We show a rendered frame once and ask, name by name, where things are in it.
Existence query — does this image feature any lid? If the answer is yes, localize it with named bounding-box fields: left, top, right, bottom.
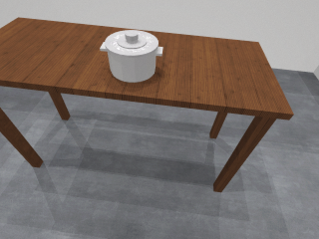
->
left=105, top=30, right=159, bottom=58

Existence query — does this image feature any knob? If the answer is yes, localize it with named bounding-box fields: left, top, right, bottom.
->
left=125, top=30, right=139, bottom=41

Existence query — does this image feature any table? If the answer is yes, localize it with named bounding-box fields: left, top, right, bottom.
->
left=0, top=17, right=294, bottom=192

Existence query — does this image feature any pot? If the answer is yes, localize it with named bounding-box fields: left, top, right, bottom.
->
left=100, top=42, right=163, bottom=83

